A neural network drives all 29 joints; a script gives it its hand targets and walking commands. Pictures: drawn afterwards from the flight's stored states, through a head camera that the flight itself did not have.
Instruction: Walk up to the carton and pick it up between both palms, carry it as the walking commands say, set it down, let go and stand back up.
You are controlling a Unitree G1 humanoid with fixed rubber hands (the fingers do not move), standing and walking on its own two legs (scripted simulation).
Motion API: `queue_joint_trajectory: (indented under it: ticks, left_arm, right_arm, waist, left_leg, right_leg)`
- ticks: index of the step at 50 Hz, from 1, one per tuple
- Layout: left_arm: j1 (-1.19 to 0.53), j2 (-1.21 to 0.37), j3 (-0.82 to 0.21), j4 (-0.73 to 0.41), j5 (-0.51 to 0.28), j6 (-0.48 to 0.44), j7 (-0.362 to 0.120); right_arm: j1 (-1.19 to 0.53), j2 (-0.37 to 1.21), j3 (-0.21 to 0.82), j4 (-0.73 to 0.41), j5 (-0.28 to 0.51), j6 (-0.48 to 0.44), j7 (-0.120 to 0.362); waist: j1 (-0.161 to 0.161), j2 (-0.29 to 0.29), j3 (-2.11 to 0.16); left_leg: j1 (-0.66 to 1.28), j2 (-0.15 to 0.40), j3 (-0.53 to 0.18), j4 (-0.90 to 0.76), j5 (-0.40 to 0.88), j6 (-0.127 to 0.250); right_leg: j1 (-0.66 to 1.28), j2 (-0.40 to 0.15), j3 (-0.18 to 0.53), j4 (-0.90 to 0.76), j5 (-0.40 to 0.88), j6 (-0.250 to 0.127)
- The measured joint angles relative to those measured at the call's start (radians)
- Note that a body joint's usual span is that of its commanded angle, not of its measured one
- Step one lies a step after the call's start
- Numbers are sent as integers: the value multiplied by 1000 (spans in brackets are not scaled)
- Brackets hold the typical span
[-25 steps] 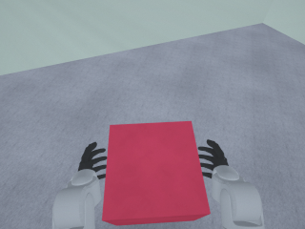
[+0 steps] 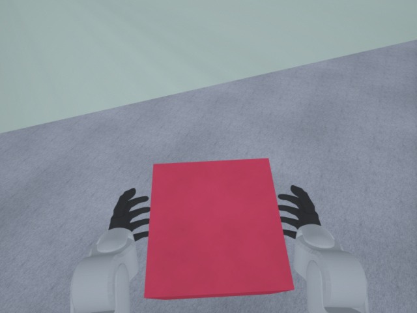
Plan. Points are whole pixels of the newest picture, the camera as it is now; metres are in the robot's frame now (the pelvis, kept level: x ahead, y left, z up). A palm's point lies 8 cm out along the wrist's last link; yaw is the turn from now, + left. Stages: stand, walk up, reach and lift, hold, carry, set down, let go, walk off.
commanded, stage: carry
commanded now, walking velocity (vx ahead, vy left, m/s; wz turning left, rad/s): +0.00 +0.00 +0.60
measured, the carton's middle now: (214, 232) +0.29 -0.01 +0.01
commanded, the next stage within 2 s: none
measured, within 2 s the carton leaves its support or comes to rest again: neither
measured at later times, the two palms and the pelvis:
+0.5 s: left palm (9, 287) +0.19 +0.31 +0.09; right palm (198, 239) +0.25 +0.02 +0.07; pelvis -0.03 +0.11 -0.01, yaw +13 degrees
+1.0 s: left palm out of the picture +0.10 +0.50 +0.04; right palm (83, 259) +0.24 +0.23 +0.04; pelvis -0.05 +0.24 -0.02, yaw +28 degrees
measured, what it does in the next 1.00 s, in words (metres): steps to the left, turning left: left foot, then right foot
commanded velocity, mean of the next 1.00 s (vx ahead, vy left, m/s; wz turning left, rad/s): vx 0.00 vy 0.00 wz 0.60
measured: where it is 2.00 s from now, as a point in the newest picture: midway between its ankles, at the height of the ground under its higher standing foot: outside the picture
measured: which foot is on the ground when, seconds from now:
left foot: up 0.00-0.16, down 0.18-0.44, up 0.46-0.86, down 0.88-1.00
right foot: down 0.00-0.18, up 0.20-0.42, down 0.44-0.88, up 0.90-1.00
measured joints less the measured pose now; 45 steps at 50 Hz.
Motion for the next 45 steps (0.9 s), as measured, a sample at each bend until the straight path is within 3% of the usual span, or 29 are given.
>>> queue_joint_trajectory:
  ticks: [6, 8, 10, 12, 16, 21, 23, 24, 26, 29, 32, 37, 42, 44, 45]
  left_arm:
    - [0, 0, 0, 0, 0, 6, 1]
    - [0, 0, 0, 0, 0, 8, 5]
    - [-6, 1, 4, 0, 1, 5, 17]
    - [-6, 1, 14, 3, 1, 6, 37]
    - [-6, 1, 14, 2, 0, 11, 47]
    - [-6, 1, 12, -27, -4, -30, 39]
    - [-5, 0, 12, -27, -5, -38, 30]
    - [-5, 0, 12, -25, -5, -36, 24]
    - [-5, 0, 11, -23, -9, -24, 13]
    - [-5, 0, 11, -23, -10, -22, 5]
    - [-5, 0, 11, -21, -10, -18, 4]
    - [-6, 0, 11, -20, -10, -14, 2]
    - [-5, 0, 11, -20, -10, -11, 7]
    - [-7, 0, 11, -22, -10, -9, 13]
    - [-14, 1, 11, -21, -9, -10, 19]
  right_arm:
    - [-2, 0, 0, -2, 0, 7, 0]
    - [-3, 0, 0, -2, 0, 8, 2]
    - [-7, 1, 2, 14, 1, -4, 11]
    - [-10, 1, 10, 44, 1, -12, 25]
    - [-11, 1, 10, 64, 0, -22, 32]
    - [-11, 2, 11, 24, 0, -53, 33]
    - [-11, 1, 11, 18, 0, -57, 26]
    - [-7, 1, 11, 20, 0, -57, 22]
    - [-2, 1, 5, 17, 0, -47, 17]
    - [-3, 0, 3, 4, 0, -35, 13]
    - [-7, 0, 3, 1, 0, -24, 8]
    - [-20, 0, 3, -9, 0, -2, -2]
    - [-28, 1, 3, -9, 1, 6, -4]
    - [-31, 1, 3, -7, 1, 4, 0]
    - [-33, 2, 3, 1, 1, -6, 3]
  waist:
    - [-1, 2, 0]
    - [-1, 4, -3]
    - [-1, -26, 6]
    - [-1, -52, 35]
    - [-1, -43, 64]
    - [1, -14, 59]
    - [3, 7, 56]
    - [3, 10, 57]
    - [4, 5, 57]
    - [3, 6, 51]
    - [2, 7, 46]
    - [2, 9, 43]
    - [1, 10, 38]
    - [0, 9, 25]
    - [1, 1, 25]
  left_leg:
    - [55, 14, 10, -298, 1, 2]
    - [111, 8, 18, -455, 62, 17]
    - [101, -16, 20, -459, 84, 31]
    - [83, -39, 12, -445, 62, 33]
    - [83, -78, -16, -552, 143, 46]
    - [85, -145, -28, -641, 219, 74]
    - [85, -165, -30, -618, 183, 79]
    - [76, -171, -27, -548, 86, 78]
    - [38, -168, -17, -334, -15, 68]
    - [-4, -124, -19, -70, -17, 53]
    - [-10, -57, -20, 51, -6, 33]
    - [-10, 9, -19, -16, -6, 3]
    - [56, 13, 7, -321, 8, 19]
    - [110, 8, 10, -476, 111, 30]
    - [100, 3, 6, -463, 44, 30]
  right_leg:
    - [-18, -48, -48, 43, -14, 61]
    - [-37, -66, -55, 104, -44, 88]
    - [-88, -90, -34, 221, -130, 96]
    - [-144, -50, 13, 329, -256, 96]
    - [-216, 52, 23, 347, -274, 96]
    - [-167, 130, 27, 151, -183, 63]
    - [-110, 132, 24, 28, -10, -3]
    - [-98, 125, 21, 24, 29, -37]
    - [-64, 102, 14, 9, 31, -63]
    - [-27, 66, 7, -14, 23, -50]
    - [-10, 30, 3, -14, 20, -26]
    - [-7, -28, -28, -10, 18, 19]
    - [-31, -84, -66, 67, -22, 82]
    - [-66, -110, -70, 166, -68, 102]
    - [-103, -114, -58, 253, -132, 103]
